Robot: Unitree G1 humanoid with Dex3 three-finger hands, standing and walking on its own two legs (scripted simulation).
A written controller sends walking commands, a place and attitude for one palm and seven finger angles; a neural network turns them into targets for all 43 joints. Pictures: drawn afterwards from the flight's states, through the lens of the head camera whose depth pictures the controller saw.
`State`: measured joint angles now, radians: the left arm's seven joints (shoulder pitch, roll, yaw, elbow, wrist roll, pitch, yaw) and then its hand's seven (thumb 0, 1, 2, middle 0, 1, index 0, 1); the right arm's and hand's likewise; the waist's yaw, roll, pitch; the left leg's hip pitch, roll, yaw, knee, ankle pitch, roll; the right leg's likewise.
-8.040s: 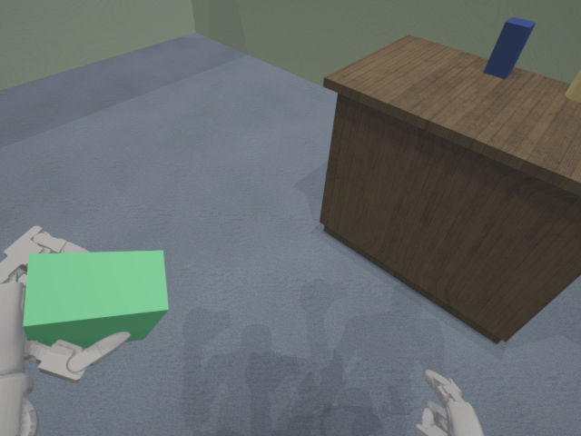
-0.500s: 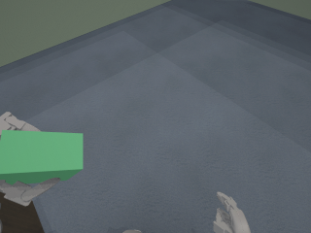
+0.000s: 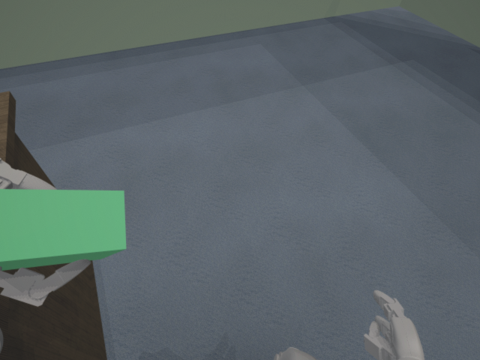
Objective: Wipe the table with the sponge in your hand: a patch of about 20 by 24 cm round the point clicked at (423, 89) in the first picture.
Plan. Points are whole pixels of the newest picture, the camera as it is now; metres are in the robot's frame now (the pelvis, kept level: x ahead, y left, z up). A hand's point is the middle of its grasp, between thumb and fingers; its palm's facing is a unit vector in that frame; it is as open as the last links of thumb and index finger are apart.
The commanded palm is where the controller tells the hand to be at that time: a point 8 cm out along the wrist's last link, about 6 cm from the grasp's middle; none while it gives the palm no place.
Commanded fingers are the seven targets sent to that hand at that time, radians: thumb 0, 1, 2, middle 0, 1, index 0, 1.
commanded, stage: turn to face it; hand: left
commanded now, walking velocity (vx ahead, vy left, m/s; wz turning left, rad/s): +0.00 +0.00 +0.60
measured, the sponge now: (75, 231) +0.23 +0.21 +0.17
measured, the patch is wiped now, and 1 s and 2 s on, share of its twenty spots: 0.00 0.00 0.00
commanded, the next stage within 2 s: none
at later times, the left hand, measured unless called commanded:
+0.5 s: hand out of the picture +0.04 +0.23 +0.17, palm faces +0.56 -0.67 -0.49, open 10.7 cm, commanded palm -0.03 +0.26 +0.19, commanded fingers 0.00 0.10 1.30 -1.20 -1.60 -1.20 -1.60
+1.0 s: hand out of the picture -0.13 +0.22 +0.20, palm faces +0.73 -0.43 -0.53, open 10.7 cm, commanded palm -0.20 +0.23 +0.19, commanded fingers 0.00 0.10 1.30 -1.20 -1.60 -1.20 -1.60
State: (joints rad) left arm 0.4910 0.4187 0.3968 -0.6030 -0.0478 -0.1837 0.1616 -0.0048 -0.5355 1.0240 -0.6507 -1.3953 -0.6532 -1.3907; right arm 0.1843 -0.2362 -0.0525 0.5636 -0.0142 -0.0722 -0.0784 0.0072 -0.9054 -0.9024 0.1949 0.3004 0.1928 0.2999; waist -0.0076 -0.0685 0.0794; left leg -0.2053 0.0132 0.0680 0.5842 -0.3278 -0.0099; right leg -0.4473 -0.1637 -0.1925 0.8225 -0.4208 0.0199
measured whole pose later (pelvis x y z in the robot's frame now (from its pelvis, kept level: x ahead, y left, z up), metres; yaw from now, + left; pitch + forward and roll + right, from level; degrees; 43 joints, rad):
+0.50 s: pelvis -0.09 -0.06 +0.02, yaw +18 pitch -2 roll +3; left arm 0.52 0.36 0.32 -0.48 -0.04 -0.13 0.12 0.00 -0.54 1.02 -0.65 -1.39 -0.65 -1.39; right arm 0.18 -0.24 -0.02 0.63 0.00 -0.06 -0.07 0.01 -0.90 -0.90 0.20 0.30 0.20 0.30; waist -0.01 0.00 0.10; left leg -0.47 0.01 0.03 1.14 -0.41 -0.07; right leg -0.25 -0.10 -0.20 0.50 -0.22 -0.05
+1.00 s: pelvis -0.16 -0.09 +0.01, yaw +35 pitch +0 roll +0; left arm 0.52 0.42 0.38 -0.57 -0.05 -0.17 0.11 0.00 -0.54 1.03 -0.65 -1.39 -0.65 -1.39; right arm 0.21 -0.13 0.03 0.61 0.00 -0.12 -0.01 0.01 -0.90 -0.90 0.20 0.30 0.20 0.30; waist 0.02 0.06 0.07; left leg -0.29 0.00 -0.12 0.51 -0.22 -0.04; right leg -0.35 -0.01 -0.09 0.77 -0.45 0.10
